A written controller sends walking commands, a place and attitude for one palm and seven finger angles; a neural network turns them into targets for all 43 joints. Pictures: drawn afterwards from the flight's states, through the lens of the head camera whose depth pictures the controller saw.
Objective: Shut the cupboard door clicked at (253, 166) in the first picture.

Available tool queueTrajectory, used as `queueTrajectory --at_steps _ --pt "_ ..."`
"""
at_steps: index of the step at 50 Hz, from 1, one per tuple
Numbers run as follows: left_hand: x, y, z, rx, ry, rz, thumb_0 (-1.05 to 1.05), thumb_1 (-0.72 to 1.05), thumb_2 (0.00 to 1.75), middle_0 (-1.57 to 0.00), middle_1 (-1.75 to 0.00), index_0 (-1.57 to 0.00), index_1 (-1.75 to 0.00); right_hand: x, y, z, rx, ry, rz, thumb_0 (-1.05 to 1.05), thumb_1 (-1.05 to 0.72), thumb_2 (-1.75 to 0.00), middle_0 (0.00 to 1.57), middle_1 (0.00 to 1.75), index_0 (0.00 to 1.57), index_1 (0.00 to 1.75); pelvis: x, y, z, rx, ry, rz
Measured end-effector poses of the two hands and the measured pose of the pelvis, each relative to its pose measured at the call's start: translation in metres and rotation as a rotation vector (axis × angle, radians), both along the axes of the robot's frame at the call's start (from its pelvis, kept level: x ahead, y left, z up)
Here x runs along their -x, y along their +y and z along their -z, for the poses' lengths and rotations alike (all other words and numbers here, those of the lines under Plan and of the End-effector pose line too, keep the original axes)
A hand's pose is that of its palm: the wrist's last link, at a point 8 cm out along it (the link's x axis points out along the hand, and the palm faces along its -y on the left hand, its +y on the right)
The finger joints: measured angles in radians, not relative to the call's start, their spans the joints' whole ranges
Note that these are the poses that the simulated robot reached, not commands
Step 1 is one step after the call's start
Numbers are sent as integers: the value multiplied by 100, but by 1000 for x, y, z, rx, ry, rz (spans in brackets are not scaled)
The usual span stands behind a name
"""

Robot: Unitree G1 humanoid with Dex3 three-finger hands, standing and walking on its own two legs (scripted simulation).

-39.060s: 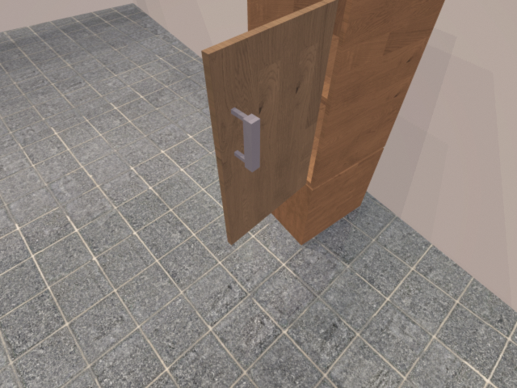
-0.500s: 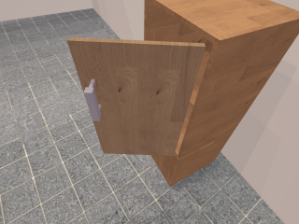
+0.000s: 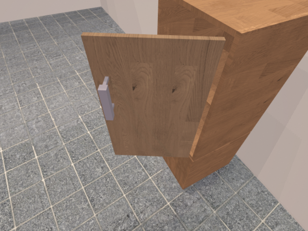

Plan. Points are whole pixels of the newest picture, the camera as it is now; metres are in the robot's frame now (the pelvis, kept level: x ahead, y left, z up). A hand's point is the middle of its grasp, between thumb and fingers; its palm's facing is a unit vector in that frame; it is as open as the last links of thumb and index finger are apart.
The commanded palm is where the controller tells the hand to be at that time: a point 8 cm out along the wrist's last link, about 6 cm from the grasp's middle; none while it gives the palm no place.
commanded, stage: look again from close up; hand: left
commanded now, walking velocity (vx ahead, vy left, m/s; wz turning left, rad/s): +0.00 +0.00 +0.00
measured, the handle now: (108, 98) +0.47 +0.18 +0.07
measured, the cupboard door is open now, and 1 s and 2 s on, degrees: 60 60 60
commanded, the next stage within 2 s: shuffle to correct the standing spot in 0.28 s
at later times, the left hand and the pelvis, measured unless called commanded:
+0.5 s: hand out of the picture -0.06 +0.23 -0.17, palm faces -0.01 -0.98 -0.21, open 7.3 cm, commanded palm none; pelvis -0.05 +0.04 +0.01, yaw -1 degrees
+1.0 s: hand out of the picture -0.02 +0.19 -0.17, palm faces +0.01 -0.98 -0.17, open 7.3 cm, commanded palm none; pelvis -0.04 +0.01 +0.01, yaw -1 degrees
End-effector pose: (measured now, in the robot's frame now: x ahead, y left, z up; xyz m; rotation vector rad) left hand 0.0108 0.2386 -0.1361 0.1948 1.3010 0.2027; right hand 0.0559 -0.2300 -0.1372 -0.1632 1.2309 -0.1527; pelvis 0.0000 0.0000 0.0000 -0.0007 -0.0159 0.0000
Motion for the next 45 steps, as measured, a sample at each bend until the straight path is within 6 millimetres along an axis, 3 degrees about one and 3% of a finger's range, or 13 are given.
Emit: queueTrajectory --at_steps 7,14,28,37,41,45 --pt "0 18 1 9 -41 28 0 91 90 -20 -30 -20 -30 -7 18 -7 -2 -76 -17 0 -91 -90 20 30 20 30 17 17 1 7 -17 13" --pt "17 28 2 32 -25 46 0 91 90 -20 -30 -20 -30 14 31 -12 1 -59 -20 0 -91 -90 20 30 20 30 33 31 -2 10 -12 18" --pt "87 33 1 59 146 23 0 91 90 -20 -30 -20 -30 89 35 -8 9 102 49 1 -91 -90 21 30 20 30 52 40 -7 11 -1 42" --pt "138 10 -5 80 266 -46 0 91 90 -20 -30 -20 -30 104 21 -9 20 139 92 1 -91 -90 20 30 20 30 52 29 -10 13 12 47" --pt "132 4 9 117 269 -51 0 91 90 -20 -30 -20 -30 102 28 -3 26 114 75 1 -91 -90 20 30 20 30 45 32 0 24 11 22" --pt "99 1 16 127 217 -17 0 91 90 -20 -30 -20 -30 109 35 0 5 137 72 0 -91 -90 20 30 20 30 44 28 2 -11 7 23"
